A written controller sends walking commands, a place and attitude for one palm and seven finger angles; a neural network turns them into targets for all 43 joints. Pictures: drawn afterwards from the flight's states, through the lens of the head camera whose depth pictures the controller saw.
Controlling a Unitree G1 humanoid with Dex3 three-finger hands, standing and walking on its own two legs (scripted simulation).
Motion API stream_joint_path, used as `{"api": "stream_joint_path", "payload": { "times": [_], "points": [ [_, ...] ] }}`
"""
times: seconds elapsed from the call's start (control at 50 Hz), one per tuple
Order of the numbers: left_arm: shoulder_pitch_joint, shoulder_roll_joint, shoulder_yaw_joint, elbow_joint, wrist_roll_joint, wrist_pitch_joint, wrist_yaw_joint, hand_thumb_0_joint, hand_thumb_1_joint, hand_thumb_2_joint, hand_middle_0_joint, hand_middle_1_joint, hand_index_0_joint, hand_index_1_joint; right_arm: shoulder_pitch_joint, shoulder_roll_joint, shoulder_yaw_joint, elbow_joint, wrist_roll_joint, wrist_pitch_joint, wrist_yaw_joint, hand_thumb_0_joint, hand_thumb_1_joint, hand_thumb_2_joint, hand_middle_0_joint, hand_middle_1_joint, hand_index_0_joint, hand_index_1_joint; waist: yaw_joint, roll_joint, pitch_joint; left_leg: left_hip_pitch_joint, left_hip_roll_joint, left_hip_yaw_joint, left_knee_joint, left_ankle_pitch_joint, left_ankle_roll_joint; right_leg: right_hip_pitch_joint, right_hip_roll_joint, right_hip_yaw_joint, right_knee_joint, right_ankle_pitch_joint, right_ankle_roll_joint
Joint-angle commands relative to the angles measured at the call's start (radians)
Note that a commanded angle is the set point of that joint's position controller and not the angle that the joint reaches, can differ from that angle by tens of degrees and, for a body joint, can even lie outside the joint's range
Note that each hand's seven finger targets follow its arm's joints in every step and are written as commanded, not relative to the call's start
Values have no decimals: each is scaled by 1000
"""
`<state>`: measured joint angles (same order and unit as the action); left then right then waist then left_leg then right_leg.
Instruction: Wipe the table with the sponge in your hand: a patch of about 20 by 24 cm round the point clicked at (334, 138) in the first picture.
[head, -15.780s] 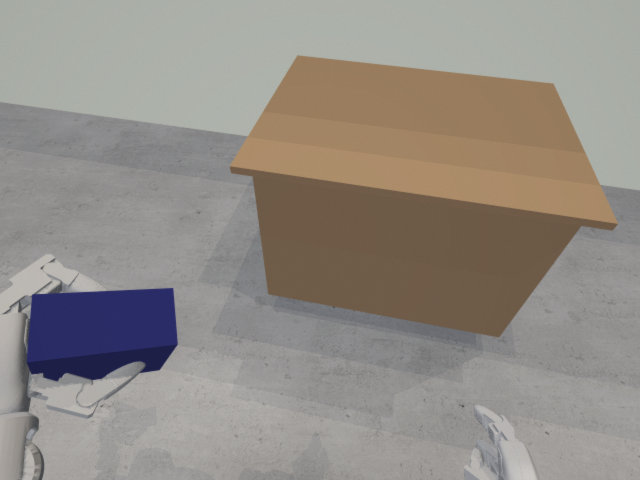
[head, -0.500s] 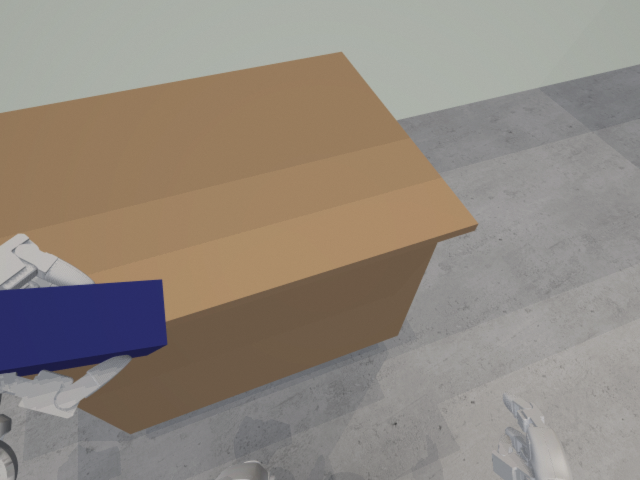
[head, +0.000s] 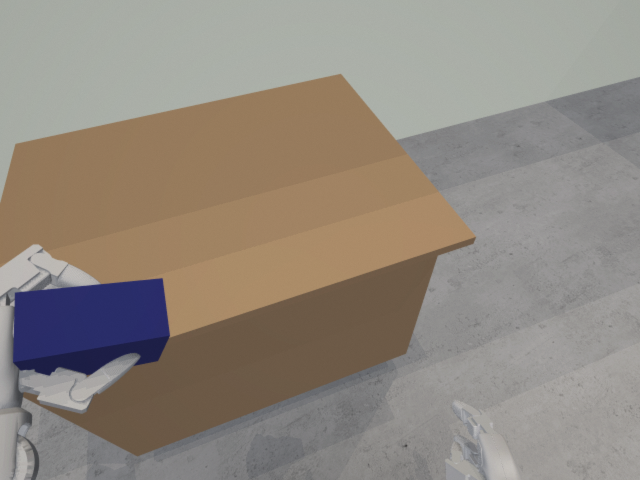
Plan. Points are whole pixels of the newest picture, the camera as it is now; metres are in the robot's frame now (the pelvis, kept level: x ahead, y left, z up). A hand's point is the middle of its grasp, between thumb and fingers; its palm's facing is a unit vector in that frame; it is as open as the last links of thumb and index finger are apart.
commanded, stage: come to a stop and stand still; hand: left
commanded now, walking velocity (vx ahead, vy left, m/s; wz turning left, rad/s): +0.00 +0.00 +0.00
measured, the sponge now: (118, 329) +0.22 +0.21 +0.15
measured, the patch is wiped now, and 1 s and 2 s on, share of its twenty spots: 0.00 0.00 0.00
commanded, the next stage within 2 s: look again from close up in 0.64 s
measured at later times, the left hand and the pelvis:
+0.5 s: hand (70, 359) +0.19 +0.23 +0.16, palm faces +0.38 -0.84 -0.38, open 9.7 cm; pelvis -0.02 +0.00 +0.00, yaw +0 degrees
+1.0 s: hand (49, 328) +0.21 +0.27 +0.16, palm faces +0.32 -0.86 -0.39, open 9.7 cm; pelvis -0.01 +0.03 +0.01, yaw -1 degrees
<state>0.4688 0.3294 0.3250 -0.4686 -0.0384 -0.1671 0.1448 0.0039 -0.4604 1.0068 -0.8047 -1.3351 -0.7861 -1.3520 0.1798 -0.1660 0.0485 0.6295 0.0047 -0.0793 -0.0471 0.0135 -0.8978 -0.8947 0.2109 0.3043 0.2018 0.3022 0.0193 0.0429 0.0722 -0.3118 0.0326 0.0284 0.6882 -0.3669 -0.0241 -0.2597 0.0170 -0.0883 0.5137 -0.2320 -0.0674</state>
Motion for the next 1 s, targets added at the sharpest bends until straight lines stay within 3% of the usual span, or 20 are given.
{"api": "stream_joint_path", "payload": {
  "times": [0.0, 0.04, 0.06, 0.1, 0.14, 0.16, 0.2, 0.26, 0.38, 0.4, 0.5, 0.7, 0.72, 0.74, 0.76, 0.78, 0.8, 0.88, 0.92, 0.98],
  "points": [
    [-90, 200, 137, -217, -6, -66, 26, 0, 100, 1300, -1200, -1600, -1200, -1600, -85, -94, -40, -159, 5, -46, -24, 0, -900, -900, 200, 300, 200, 300, -12, -165, -189, -28, -13, -27, -48, -10, 10, 181, -248, 234, -159, 362, -36],
    [-40, 198, 141, -204, -5, -71, 28, 0, 100, 1300, -1200, -1600, -1200, -1600, -67, -108, -51, -161, 2, -41, -30, 0, -900, -900, 200, 300, 200, 300, -12, -125, -201, 30, -18, -12, -188, 87, 15, 197, -213, 211, -141, 344, -8],
    [-30, 193, 134, -211, -8, -71, 28, 0, 100, 1300, -1200, -1600, -1200, -1600, -57, -121, -58, -165, 2, -35, -30, 0, -900, -900, 200, 300, 200, 300, -15, -103, -203, 77, -3, -24, -247, 172, 20, 179, -190, 200, -136, 271, 12],
    [-34, 201, 121, -255, -6, -77, 25, 0, 100, 1300, -1200, -1600, -1200, -1600, -63, -149, -78, -184, 7, -30, -32, 0, -900, -900, 200, 300, 200, 300, -5, -4, -193, 131, 71, -74, -293, 301, 35, 133, -135, 181, -134, 122, 40],
    [-15, 193, 119, -242, -2, -83, 23, 0, 100, 1300, -1200, -1600, -1200, -1600, -80, -145, -60, -190, 1, -23, -34, 0, -900, -900, 200, 300, 200, 300, -6, 117, -133, 36, 118, -132, -359, 226, 59, 125, -83, 139, -114, 57, 63],
    [-46, 201, 119, -260, 3, -90, 26, 0, 100, 1300, -1200, -1600, -1200, -1600, -84, -145, -57, -190, 0, -25, -35, 0, -900, -900, 200, 300, 200, 300, -5, 127, -120, -18, 125, -142, -371, 204, 64, 160, -74, 129, -97, 75, 66],
    [-90, 208, 117, -272, 8, -98, 27, 0, 100, 1300, -1200, -1600, -1200, -1600, -71, -147, -60, -189, -1, -35, -38, 0, -900, -900, 200, 300, 200, 300, -6, 86, -127, -50, 104, -125, -358, 170, 54, 193, -76, 136, -106, 98, 64],
    [-49, 191, 107, -214, 5, -96, 27, 0, 100, 1300, -1200, -1600, -1200, -1600, -41, -152, -67, -180, 0, -50, -35, 0, -900, -900, 200, 300, 200, 300, -6, 62, -151, -17, 70, -86, -332, 125, 44, 185, -89, 168, -147, 100, 59],
    [-93, 183, 82, -162, 6, -77, 21, 0, 100, 1300, -1200, -1600, -1200, -1600, -32, -152, -66, -169, -1, -50, -23, 0, -900, -900, 200, 300, 200, 300, -16, -50, -101, 15, 24, -55, -279, 13, 37, 57, -123, 233, -289, -179, 51],
    [-114, 196, 89, -182, 8, -76, 21, 0, 100, 1300, -1200, -1600, -1200, -1600, -43, -155, -68, -171, -3, -50, -24, 0, -900, -900, 200, 300, 200, 300, -15, -23, -105, 24, 24, -56, -284, 23, 37, 53, -122, 230, -291, -182, 49],
    [-123, 197, 90, -187, 9, -69, 19, 0, 100, 1300, -1200, -1600, -1200, -1600, -47, -150, -58, -175, -7, -48, -24, 0, -900, -900, 200, 300, 200, 300, -13, -14, -106, 2, 33, -71, -335, 16, 41, 89, -94, 190, -271, -160, 59],
    [-88, 179, 89, -192, 9, -72, 18, 0, 100, 1300, -1200, -1600, -1200, -1600, -38, -150, -56, -174, -5, -59, -21, 0, -900, -900, 200, 300, 200, 300, -7, 11, -159, -15, 47, -79, -361, 122, 36, 199, -69, 143, -179, 82, 63],
    [-1190, 1044, 700, -472, 163, -173, 7, 0, 100, 1300, -1200, -1600, -1200, -1600, 113, -184, -84, -155, -34, -114, -16, 0, -900, -900, 200, 300, 200, 300, -12, -152, 22, -75, 54, -9, -195, 148, 51, -41, -107, 182, -272, 50, 191],
    [-614, 419, 299, 145, 56, -136, -39, 0, 100, 1300, -1200, -1600, -1200, -1600, 13, -65, -44, -97, -12, -108, -14, 0, -900, -900, 200, 300, 200, 300, -7, -101, -241, 67, -5, -27, -183, 156, 64, 31, -184, 168, -217, -45, 59],
    [-310, 265, 203, 203, 18, -129, -55, 0, 100, 1300, -1200, -1600, -1200, -1600, 11, -134, -84, -165, 1, -130, -13, 0, -900, -900, 200, 300, 200, 300, 56, -25, -168, 105, -25, -8, -183, 112, 40, 13, -158, 311, -290, -66, 57],
    [-253, 226, 131, 46, -9, -156, -65, 0, 100, 1300, -1200, -1600, -1200, -1600, 26, -153, -84, -180, -3, -130, 3, 0, -900, -900, 200, 300, 200, 300, 37, 30, -187, 70, -34, -22, -232, 52, 49, 86, -176, 290, -274, -110, 52],
    [-161, 137, 73, 11, -26, -173, -68, 0, 100, 1300, -1200, -1600, -1200, -1600, 10, -140, -80, -190, 9, -140, 21, 0, -900, -900, 200, 300, 200, 300, 38, 60, -225, 82, -24, -28, -287, 67, 54, 150, -168, 258, -241, -99, 45],
    [-78, 194, 84, -107, -20, -168, -44, 0, 100, 1300, -1200, -1600, -1200, -1600, -13, -158, -77, -192, 8, -157, 29, 0, -900, -900, 200, 300, 200, 300, 39, -68, -114, -14, 21, -89, -386, 7, 61, 131, -83, 173, -197, -142, 56],
    [-110, 227, 129, -117, -17, -167, -32, 0, 100, 1300, -1200, -1600, -1200, -1600, -19, -162, -76, -202, 12, -162, 20, 0, -900, -900, 200, 300, 200, 300, 32, -48, -111, -39, 49, -119, -429, 24, 63, 158, -61, 121, -128, -69, 59],
    [-184, 260, 177, -155, -16, -178, -24, 0, 100, 1300, -1200, -1600, -1200, -1600, -17, -157, -79, -209, 11, -169, 6, 0, -900, -900, 200, 300, 200, 300, 27, -14, -138, -40, 58, -128, -409, 116, 68, 203, -64, 107, -63, 77, 58]
  ]
}}
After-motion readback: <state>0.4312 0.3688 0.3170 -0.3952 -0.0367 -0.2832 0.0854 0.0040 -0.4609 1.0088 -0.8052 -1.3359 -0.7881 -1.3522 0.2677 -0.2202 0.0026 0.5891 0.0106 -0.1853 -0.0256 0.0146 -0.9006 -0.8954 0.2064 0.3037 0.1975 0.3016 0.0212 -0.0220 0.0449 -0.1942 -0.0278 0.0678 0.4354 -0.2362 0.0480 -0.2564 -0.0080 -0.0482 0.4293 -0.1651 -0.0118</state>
